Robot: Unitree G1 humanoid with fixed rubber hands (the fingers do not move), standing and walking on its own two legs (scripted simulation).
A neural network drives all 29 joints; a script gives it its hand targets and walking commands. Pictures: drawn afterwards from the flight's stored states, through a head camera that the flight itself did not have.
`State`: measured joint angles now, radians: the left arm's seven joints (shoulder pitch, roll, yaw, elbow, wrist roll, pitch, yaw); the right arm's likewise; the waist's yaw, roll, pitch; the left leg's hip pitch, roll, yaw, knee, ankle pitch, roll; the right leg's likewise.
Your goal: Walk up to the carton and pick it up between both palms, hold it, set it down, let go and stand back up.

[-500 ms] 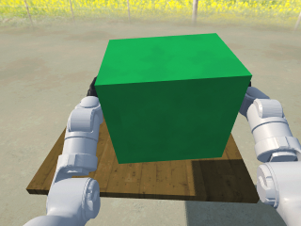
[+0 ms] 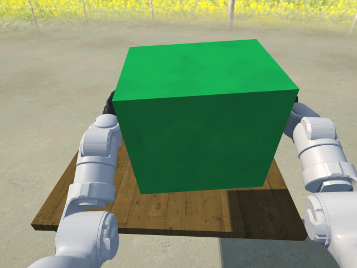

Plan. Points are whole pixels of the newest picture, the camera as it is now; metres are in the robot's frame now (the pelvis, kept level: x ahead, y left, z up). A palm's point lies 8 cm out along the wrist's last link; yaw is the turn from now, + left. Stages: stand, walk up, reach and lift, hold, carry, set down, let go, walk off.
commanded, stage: hold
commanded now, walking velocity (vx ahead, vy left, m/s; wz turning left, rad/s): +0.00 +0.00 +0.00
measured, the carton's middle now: (197, 118) +0.39 +0.00 +0.21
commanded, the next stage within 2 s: none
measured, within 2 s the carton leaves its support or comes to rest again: neither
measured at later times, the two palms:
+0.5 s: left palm (111, 120) +0.36 +0.19 +0.22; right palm (286, 109) +0.38 -0.19 +0.24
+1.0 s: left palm (111, 120) +0.36 +0.19 +0.22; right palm (286, 109) +0.38 -0.19 +0.24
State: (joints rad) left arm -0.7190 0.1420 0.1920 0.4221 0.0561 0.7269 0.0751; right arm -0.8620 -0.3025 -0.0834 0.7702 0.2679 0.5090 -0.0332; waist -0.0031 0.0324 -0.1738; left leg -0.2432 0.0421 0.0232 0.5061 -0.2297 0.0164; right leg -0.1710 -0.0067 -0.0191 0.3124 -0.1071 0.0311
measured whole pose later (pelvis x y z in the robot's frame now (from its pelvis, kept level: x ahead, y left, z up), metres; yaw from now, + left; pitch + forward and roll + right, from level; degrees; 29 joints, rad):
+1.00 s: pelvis +0.00 +0.00 +0.00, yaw +0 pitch -2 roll -3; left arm -0.72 0.14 0.19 0.42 0.06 0.73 0.08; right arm -0.86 -0.30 -0.08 0.77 0.27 0.51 -0.03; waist 0.00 0.03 -0.17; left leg -0.24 0.04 0.02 0.51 -0.23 0.02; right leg -0.17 -0.01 -0.02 0.31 -0.11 0.03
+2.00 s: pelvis +0.00 +0.00 +0.00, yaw +0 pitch -2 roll -3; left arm -0.72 0.14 0.19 0.42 0.06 0.73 0.07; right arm -0.86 -0.30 -0.09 0.77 0.27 0.51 -0.04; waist 0.00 0.03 -0.17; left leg -0.24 0.04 0.02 0.51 -0.23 0.02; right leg -0.17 -0.01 -0.02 0.31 -0.11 0.03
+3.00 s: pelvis +0.02 -0.02 +0.00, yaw +1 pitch -1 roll -2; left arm -0.60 0.12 0.19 0.31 0.13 0.65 0.06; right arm -0.86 -0.31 0.01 0.83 0.22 0.32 0.02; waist 0.00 0.03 -0.13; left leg -0.21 0.04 0.01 0.45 -0.22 0.00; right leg -0.16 0.00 -0.03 0.31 -0.14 0.03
